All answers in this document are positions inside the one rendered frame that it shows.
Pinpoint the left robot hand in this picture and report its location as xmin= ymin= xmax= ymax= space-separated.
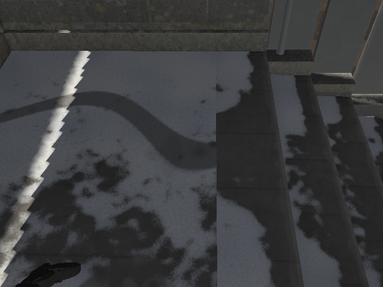
xmin=15 ymin=262 xmax=81 ymax=287

